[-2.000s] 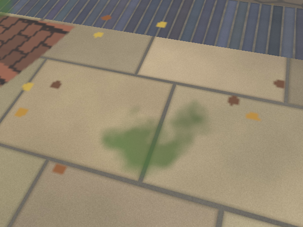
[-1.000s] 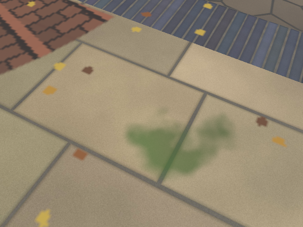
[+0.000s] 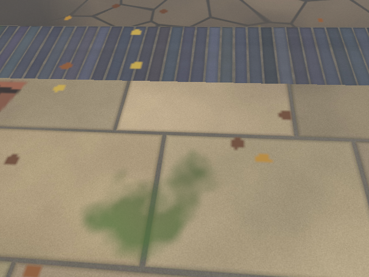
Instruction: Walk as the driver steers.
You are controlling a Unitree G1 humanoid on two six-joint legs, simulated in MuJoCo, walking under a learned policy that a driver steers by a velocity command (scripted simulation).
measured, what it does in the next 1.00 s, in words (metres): walks ahead, turning left: left foot, then right foot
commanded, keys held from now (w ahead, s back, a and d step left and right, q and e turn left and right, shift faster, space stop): w+q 1.00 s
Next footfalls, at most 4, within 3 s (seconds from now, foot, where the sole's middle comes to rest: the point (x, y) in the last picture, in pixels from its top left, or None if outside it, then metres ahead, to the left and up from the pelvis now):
0.40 left None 0.36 0.13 -0.77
0.86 right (207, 227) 0.67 -0.03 -0.77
1.36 left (116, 211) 0.76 0.33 -0.77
1.86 right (153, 140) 1.12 0.20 -0.77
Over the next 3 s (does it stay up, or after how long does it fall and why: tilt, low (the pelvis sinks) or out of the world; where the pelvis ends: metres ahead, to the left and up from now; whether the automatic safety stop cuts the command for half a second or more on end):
stays up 1.24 0.27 0.00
